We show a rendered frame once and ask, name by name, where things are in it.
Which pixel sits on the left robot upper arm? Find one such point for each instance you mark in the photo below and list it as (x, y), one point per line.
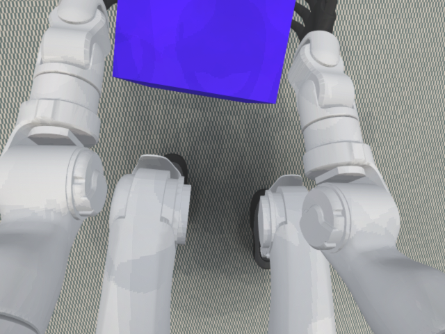
(46, 192)

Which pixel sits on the right robot upper arm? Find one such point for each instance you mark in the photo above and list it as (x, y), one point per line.
(356, 226)

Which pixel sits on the left robot forearm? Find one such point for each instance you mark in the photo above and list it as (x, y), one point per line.
(67, 80)

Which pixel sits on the robot left foot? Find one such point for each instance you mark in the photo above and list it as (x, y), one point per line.
(180, 164)

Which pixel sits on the right robot forearm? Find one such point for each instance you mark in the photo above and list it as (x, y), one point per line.
(325, 99)

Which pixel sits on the carton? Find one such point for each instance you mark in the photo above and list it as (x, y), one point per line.
(227, 49)

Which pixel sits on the right robot hand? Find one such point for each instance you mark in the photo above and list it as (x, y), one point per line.
(321, 17)

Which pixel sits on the left robot thigh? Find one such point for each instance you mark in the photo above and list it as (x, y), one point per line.
(136, 289)

